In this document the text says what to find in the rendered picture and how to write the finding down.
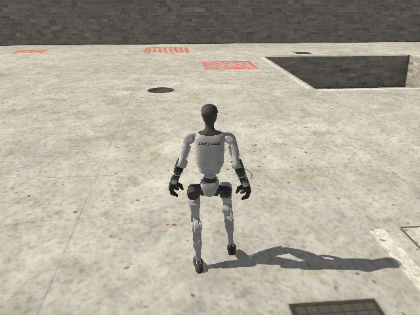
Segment right robot thigh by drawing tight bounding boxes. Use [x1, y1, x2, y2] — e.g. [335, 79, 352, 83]
[219, 182, 232, 215]

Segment robot right forearm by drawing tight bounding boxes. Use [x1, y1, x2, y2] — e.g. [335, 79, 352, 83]
[235, 159, 249, 187]

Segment robot left forearm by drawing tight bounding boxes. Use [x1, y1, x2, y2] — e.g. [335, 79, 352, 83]
[170, 158, 183, 184]

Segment robot left hand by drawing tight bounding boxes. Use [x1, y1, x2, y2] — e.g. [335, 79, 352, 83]
[169, 181, 184, 197]

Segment robot right upper arm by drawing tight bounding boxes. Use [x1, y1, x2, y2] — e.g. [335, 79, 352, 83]
[223, 133, 242, 169]

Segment robot right hand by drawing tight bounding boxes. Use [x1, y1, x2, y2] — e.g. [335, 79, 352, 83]
[236, 184, 251, 200]

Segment robot right shin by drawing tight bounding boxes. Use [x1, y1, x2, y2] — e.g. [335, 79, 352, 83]
[224, 203, 234, 247]

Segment robot left upper arm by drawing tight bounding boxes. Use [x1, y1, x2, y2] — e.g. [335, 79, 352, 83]
[177, 133, 196, 168]

